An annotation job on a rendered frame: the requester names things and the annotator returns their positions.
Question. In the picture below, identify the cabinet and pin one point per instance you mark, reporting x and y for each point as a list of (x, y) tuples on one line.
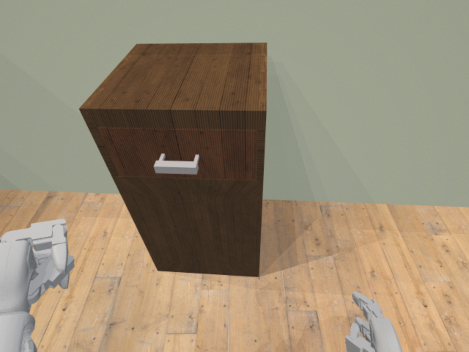
[(188, 224)]

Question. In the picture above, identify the robot right hand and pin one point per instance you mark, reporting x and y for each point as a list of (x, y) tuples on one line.
[(379, 332)]

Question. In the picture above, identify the drawer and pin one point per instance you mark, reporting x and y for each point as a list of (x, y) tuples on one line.
[(223, 153)]

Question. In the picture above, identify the handle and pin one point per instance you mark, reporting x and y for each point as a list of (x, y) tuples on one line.
[(176, 167)]

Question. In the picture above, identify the robot left hand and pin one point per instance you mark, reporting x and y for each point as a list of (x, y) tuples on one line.
[(18, 263)]

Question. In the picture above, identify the left robot forearm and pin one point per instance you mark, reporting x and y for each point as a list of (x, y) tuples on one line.
[(15, 331)]

